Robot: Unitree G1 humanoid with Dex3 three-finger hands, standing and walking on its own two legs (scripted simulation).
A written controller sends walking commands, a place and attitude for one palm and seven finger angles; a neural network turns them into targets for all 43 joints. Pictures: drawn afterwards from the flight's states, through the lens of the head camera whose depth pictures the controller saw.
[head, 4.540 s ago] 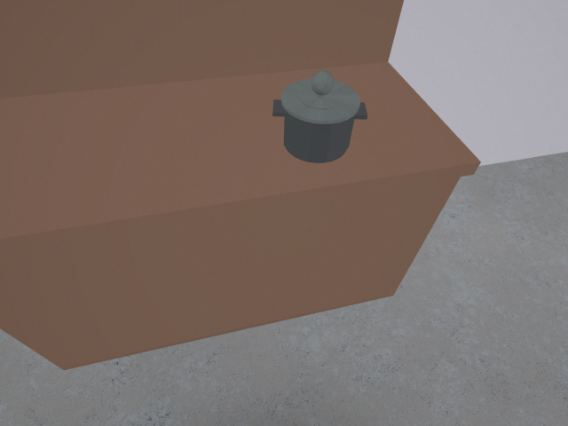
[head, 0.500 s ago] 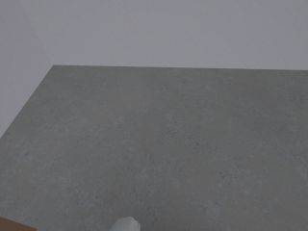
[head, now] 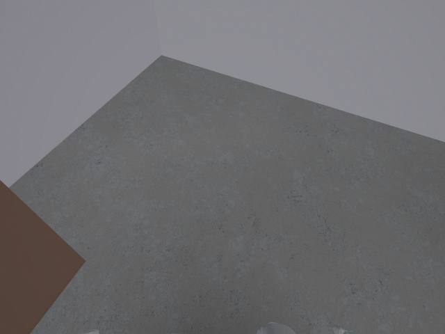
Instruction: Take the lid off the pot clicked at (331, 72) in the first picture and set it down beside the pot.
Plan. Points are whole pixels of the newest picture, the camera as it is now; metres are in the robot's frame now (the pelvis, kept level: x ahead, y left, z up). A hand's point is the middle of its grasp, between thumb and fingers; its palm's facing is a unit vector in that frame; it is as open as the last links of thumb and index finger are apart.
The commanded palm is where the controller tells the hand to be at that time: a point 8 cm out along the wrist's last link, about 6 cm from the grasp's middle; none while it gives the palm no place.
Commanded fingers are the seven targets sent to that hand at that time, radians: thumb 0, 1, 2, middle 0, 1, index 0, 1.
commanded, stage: turn to face it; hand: left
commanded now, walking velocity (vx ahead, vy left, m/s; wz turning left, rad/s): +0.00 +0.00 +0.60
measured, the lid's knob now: out of the picture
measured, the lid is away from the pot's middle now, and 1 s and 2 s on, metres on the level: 0.00 0.00 0.00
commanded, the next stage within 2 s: take the last steps up to it in 1.84 s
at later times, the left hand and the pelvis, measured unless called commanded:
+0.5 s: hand out of the picture -0.01 +0.18 -0.17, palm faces +0.33 -0.91 -0.24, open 7.4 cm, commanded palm none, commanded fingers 0.00 0.90 0.90 -0.20 -0.30 -0.20 -0.30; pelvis +0.00 -0.03 +0.00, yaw +18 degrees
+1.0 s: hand out of the picture -0.02 +0.20 -0.14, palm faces +0.57 -0.75 -0.34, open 7.4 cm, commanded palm none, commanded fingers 0.00 0.90 0.90 -0.20 -0.30 -0.20 -0.30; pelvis +0.01 -0.05 -0.01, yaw +37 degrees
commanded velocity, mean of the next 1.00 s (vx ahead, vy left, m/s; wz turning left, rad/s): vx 0.00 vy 0.00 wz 0.60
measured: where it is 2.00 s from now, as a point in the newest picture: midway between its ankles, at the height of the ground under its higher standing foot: outside the picture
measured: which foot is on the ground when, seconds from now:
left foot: down 0.00-0.16, up 0.18-0.52, down 0.54-0.94, up 0.96-1.00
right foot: up 0.00-0.14, down 0.16-0.54, up 0.56-0.92, down 0.94-1.00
